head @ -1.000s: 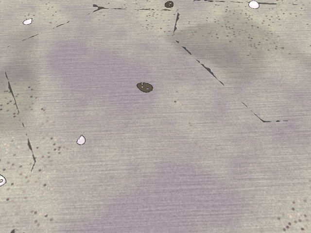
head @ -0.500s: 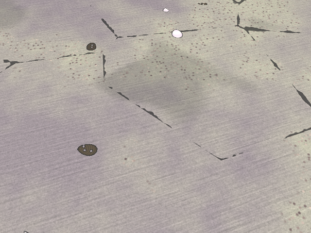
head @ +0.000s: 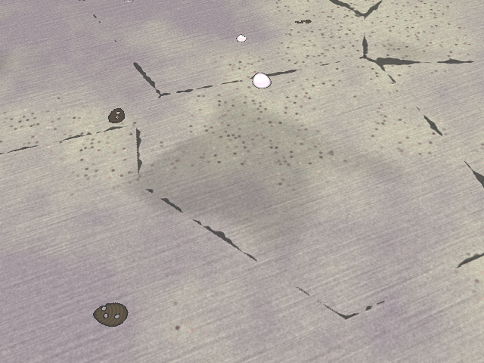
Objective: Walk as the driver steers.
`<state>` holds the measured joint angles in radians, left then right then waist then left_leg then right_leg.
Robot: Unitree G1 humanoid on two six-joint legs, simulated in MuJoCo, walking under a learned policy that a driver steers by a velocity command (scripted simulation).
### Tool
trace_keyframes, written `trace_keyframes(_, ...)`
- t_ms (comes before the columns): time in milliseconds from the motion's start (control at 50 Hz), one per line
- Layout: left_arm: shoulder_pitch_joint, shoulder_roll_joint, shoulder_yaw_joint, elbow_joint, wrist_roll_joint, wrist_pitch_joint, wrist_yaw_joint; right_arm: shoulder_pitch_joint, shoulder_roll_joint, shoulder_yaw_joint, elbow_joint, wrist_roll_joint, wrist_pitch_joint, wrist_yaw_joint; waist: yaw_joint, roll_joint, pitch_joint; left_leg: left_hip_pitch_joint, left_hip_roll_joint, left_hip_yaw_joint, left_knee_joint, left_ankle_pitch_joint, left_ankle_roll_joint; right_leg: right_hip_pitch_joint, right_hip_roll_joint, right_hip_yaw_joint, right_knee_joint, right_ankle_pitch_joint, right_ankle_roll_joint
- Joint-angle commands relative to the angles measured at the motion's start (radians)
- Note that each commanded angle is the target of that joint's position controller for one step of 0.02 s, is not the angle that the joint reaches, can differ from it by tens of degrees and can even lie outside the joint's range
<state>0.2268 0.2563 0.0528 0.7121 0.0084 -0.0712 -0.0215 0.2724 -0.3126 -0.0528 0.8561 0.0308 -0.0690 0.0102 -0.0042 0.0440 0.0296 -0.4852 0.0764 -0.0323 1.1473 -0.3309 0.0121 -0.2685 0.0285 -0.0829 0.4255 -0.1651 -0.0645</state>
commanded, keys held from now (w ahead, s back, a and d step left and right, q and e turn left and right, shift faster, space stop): w+q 0.88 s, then w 0.12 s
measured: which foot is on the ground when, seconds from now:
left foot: up 0.00-0.36, down 0.38-0.86, up 0.88-1.00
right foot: down 0.00-0.38, up 0.40-0.82, down 0.84-1.00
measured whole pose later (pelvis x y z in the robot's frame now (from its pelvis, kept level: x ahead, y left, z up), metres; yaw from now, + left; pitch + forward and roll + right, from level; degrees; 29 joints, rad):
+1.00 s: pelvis +0.55 +0.12 +0.00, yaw +33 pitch +1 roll -1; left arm 0.21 0.26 0.06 0.75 0.01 -0.10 -0.02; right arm 0.30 -0.31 -0.07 0.71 0.02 -0.03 -0.01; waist 0.01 0.04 0.01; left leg -0.47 -0.01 -0.08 1.16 -0.38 0.02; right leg -0.29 0.03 -0.02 0.45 -0.18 -0.03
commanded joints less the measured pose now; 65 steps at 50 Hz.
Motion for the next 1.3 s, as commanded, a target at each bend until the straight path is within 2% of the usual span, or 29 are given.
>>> trace_keyframes(20, -0.008, 0.114, 0.036, -0.027, 0.002, -0.041, 0.002, 0.04, -0.046, -0.015, -0.05, -0.001, 0.02, -0.006, -0.015, -0.133, -0.034, -0.143, 0.068, -0.079, -0.017, 0.089, -0.018, 0.119, -0.299, 0.231, -0.285, 0.171, -0.167)
trace_keyframes(60, 0.004, 0.117, 0.04, -0.004, 0.012, -0.047, 0.011, -0.011, -0.044, -0.02, -0.063, -0.002, 0.028, -0.008, -0.01, -0.098, -0.002, -0.194, 0.058, -0.096, -0.087, 0.173, -0.029, 0.124, -0.281, 0.149, -0.303, 0.202, -0.151)
trace_keyframes(160, 0.034, 0.153, 0.048, 0.034, 0.004, -0.042, 0.028, -0.155, -0.011, -0.005, -0.11, -0.013, 0.018, 0.019, 0.04, -0.078, 0.037, -0.171, 0.033, -0.02, -0.381, 0.424, -0.017, 0.155, -0.253, -0.014, -0.328, 0.238, -0.106)
trace_keyframes(260, 0.111, 0.181, 0.06, 0.088, -0.018, -0.008, 0.035, -0.287, -0.009, 0.001, -0.188, -0.011, 0.018, 0.048, 0.082, -0.072, 0.074, -0.231, 0.012, 0.041, -0.517, 0.348, 0.03, 0.345, -0.305, -0.071, -0.259, 0.34, -0.083)
trace_keyframes(320, 0.092, 0.218, 0.07, 0.088, -0.024, 0.017, 0.047, -0.244, -0.046, -0.019, -0.212, -0.01, 0.023, 0.06, 0.03, -0.123, 0.006, -0.106, -0.067, 0.126, -0.524, 0.191, 0.082, 0.41, -0.313, -0.109, -0.086, 0.782, -0.049)
trace_keyframes(360, 0.063, 0.231, 0.069, 0.078, -0.028, 0.034, 0.057, -0.009, -0.124, -0.065, -0.163, -0.005, 0.028, 0.049, -0.107, -0.123, -0.126, 0.221, -0.149, 0.152, -0.583, 0.19, 0.143, 0.325, -0.269, -0.146, 0.246, 0.914, -0.005)
trace_keyframes(380, 0.074, 0.207, 0.057, 0.061, -0.013, 0.026, 0.062, 0.148, -0.208, -0.1, -0.131, -0.005, 0.039, 0.028, -0.171, -0.028, -0.219, 0.532, -0.05, -0.039, -0.614, 0.206, 0.201, 0.084, -0.227, -0.146, 0.544, 0.616, 0.041)
trace_keyframes(400, 0.153, 0.058, 0.009, 0.007, 0.011, -0.005, 0.043, 0.102, -0.299, -0.114, -0.156, 0.007, 0.038, 0.018, -0.055, 0.248, -0.315, 0.875, 0.223, -0.641, -0.727, 0.069, 0.425, -0.39, 0.013, -0.064, 0.953, -0.329, 0.122)
trace_keyframes(420, 0.079, 0.138, 0.02, 0.001, -0.022, -0.052, 0.024, 0.13, -0.22, -0.086, -0.173, -0.008, 0.028, 0.021, -0.118, 0.099, -0.421, 0.924, 0.261, -0.799, -0.846, -0.025, 0.429, -0.502, 0.003, 0.186, 1.027, -0.398, 0.091)
trace_keyframes(440, -0.024, 0.173, 0.028, -0.03, -0.059, -0.072, 0.014, 0.11, -0.163, -0.071, -0.168, -0.018, 0.018, 0.02, -0.131, 0.05, -0.286, 0.831, 0.225, -0.632, -0.851, 0.03, 0.368, -0.554, -0.048, 0.189, 0.995, -0.327, 0.063)
trace_keyframes(460, -0.039, 0.154, 0.022, -0.037, -0.048, -0.081, 0.019, 0.049, -0.14, -0.064, -0.17, -0.015, 0.008, 0.022, -0.077, -0.041, -0.173, 0.666, 0.178, -0.506, -0.852, 0.143, 0.327, -0.528, -0.094, 0.183, 0.878, -0.25, 0.054)
trace_keyframes(480, -0.049, 0.16, 0.029, -0.026, -0.015, -0.076, 0.029, -0.01, -0.098, -0.052, -0.181, -0.013, 0.005, 0.018, -0.043, -0.062, -0.124, 0.544, 0.141, -0.416, -0.865, 0.237, 0.3, -0.467, -0.127, 0.175, 0.783, -0.21, 0.059)
trace_keyframes(500, -0.038, 0.166, 0.035, -0.025, -0.001, -0.067, 0.03, -0.034, -0.091, -0.047, -0.196, -0.024, 0.003, 0.015, -0.014, -0.022, -0.083, 0.432, 0.114, -0.362, -0.871, 0.404, 0.298, -0.39, -0.138, 0.174, 0.749, -0.191, 0.066)
trace_keyframes(560, -0.01, 0.136, 0.032, -0.026, 0.005, -0.034, 0.028, -0.057, -0.11, -0.053, -0.209, -0.022, 0.002, 0.0, 0.025, -0.021, -0.073, 0.296, 0.082, -0.296, -0.919, 0.44, 0.301, -0.327, -0.136, 0.15, 0.611, -0.139, 0.112)
trace_keyframes(660, -0.197, 0.084, 0.007, -0.076, 0.002, -0.031, 0.022, 0.008, -0.145, -0.065, -0.191, -0.01, 0.013, -0.022, -0.045, 0.021, -0.031, 0.199, 0.001, -0.211, -0.912, 0.318, 0.224, -0.247, -0.069, 0.128, 0.231, 0.189, 0.143)
trace_keyframes(760, -0.265, 0.133, 0.022, -0.102, -0.017, -0.05, 0.002, 0.076, -0.134, -0.064, -0.167, -0.002, 0.028, -0.028, -0.063, 0.052, -0.034, 0.296, 0.045, -0.337, -0.815, 0.197, 0.19, -0.19, -0.033, 0.169, 0.078, 0.191, 0.115)
trace_keyframes(820, -0.141, 0.167, 0.045, -0.073, -0.017, -0.064, 0.004, 0.049, -0.113, -0.059, -0.178, -0.008, 0.033, -0.029, 0.016, 0.085, -0.064, 0.312, 0.03, -0.381, -0.69, 0.234, 0.15, -0.022, -0.031, 0.15, 0.015, 0.109, 0.059)
trace_keyframes(840, -0.031, 0.202, 0.06, -0.057, -0.002, -0.069, 0.01, 0.047, -0.065, -0.042, -0.189, -0.015, 0.03, -0.025, 0.07, 0.05, -0.156, 0.255, -0.022, -0.331, -0.519, 0.231, 0.116, 0.172, -0.109, 0.207, 0.023, 0.086, 0.012)
trace_keyframes(860, 0.097, 0.282, 0.079, -0.044, 0.019, -0.067, 0.018, 0.129, -0.002, -0.022, -0.211, -0.01, 0.024, -0.024, 0.077, -0.147, -0.307, -0.002, -0.143, -0.199, -0.193, 0.002, 0.046, 0.521, -0.328, 0.509, 0.003, -0.036, -0.104)
trace_keyframes(880, 0.155, 0.282, 0.084, -0.009, 0.002, -0.051, 0.008, 0.184, -0.026, -0.016, -0.23, 0.008, 0.018, -0.026, 0.06, -0.382, -0.353, -0.241, -0.152, -0.138, 0.039, -0.283, 0.019, 0.622, -0.462, 0.878, -0.106, -0.323, -0.195)
trace_keyframes(900, 0.111, 0.194, 0.06, -0.024, -0.011, -0.048, 0.007, 0.139, -0.115, -0.037, -0.207, 0.011, 0.02, -0.027, 0.079, -0.242, -0.22, -0.312, -0.094, -0.163, 0.132, -0.205, 0.01, 0.519, -0.425, 0.82, -0.145, -0.461, -0.165)
trace_keyframes(920, 0.072, 0.156, 0.048, -0.026, -0.009, -0.04, 0.008, 0.059, -0.13, -0.042, -0.216, 0.0, 0.025, -0.027, 0.083, -0.166, -0.122, -0.313, -0.066, -0.127, 0.147, -0.124, 0.007, 0.403, -0.38, 0.671, -0.149, -0.379, -0.129)
trace_keyframes(940, 0.034, 0.136, 0.038, -0.021, -0.001, -0.035, 0.007, 0.018, -0.114, -0.04, -0.225, -0.012, 0.025, -0.026, 0.066, -0.123, -0.06, -0.285, -0.042, -0.112, 0.11, -0.065, 0.004, 0.292, -0.335, 0.559, -0.168, -0.254, -0.12)
trace_keyframes(980, 0.027, 0.104, 0.026, -0.004, 0.008, -0.04, 0.004, -0.011, -0.078, -0.037, -0.228, -0.017, 0.021, -0.016, 0.046, -0.134, -0.003, -0.196, -0.004, -0.108, 0.024, -0.013, 0.011, 0.153, -0.264, 0.398, -0.199, -0.009, -0.105)
trace_keyframes(1040, 0.015, 0.137, 0.034, 0.024, -0.006, -0.046, 0.006, -0.018, -0.034, -0.024, -0.242, -0.012, 0.025, -0.012, 0.014, -0.159, -0.014, -0.195, 0.01, -0.075, -0.103, 0.04, -0.005, 0.13, -0.272, 0.34, -0.261, 0.038, -0.154)
trace_keyframes(1100, 0.029, 0.168, 0.041, 0.045, -0.018, -0.04, 0.008, -0.1, -0.012, -0.007, -0.258, -0.026, 0.016, -0.002, 0.034, -0.113, -0.007, -0.179, 0.025, -0.032, -0.301, 0.171, -0.014, 0.145, -0.253, 0.245, -0.282, 0.133, -0.151)
trace_keyframes(1160, 0.072, 0.194, 0.044, 0.073, -0.027, -0.029, 0.01, -0.194, 0.0, 0.003, -0.274, -0.019, 0.002, 0.011, 0.07, -0.111, 0.0, -0.106, 0.003, 0.009, -0.472, 0.297, -0.015, 0.147, -0.233, 0.172, -0.278, 0.182, -0.128)
trace_keyframes(1260, 0.139, 0.22, 0.048, 0.126, -0.042, -0.005, 0.012, -0.281, -0.032, -0.005, -0.311, -0.01, -0.004, 0.026, 0.073, -0.134, 0.022, -0.06, -0.027, 0.026, -0.601, 0.253, 0.026, 0.253, -0.291, 0.174, -0.227, 0.245, -0.101)
trace_keyframes(1300, 0.118, 0.232, 0.049, 0.133, -0.046, 0.006, 0.018, -0.18, -0.068, -0.025, -0.285, -0.018, -0.005, 0.024, -0.004, -0.132, -0.037, 0.122, -0.068, 0.065, -0.667, 0.244, 0.064, 0.258, -0.271, 0.13, -0.094, 0.473, -0.068)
